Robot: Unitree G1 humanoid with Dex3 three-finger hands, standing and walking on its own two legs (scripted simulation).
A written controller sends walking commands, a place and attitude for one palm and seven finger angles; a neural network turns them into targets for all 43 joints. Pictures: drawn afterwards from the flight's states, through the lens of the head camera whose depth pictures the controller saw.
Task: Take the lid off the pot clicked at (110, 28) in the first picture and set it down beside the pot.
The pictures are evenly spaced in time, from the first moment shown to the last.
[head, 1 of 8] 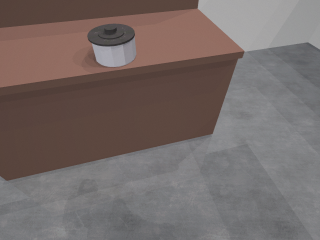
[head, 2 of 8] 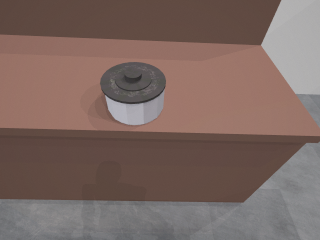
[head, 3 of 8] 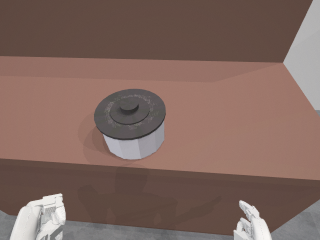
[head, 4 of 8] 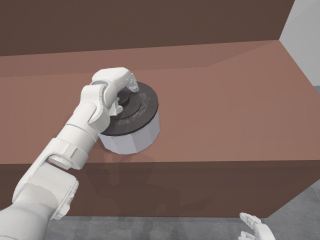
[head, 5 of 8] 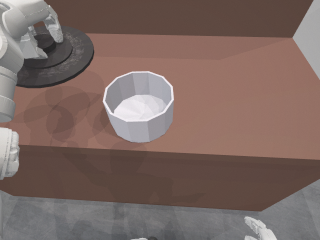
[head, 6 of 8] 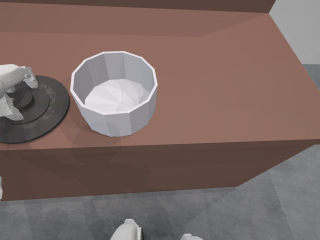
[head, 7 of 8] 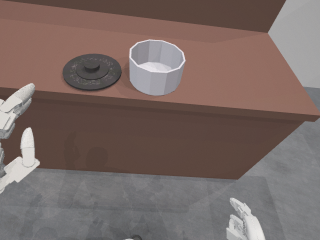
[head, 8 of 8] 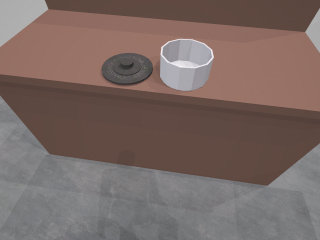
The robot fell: no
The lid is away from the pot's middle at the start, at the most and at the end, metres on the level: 0.00 0.25 0.24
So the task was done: yes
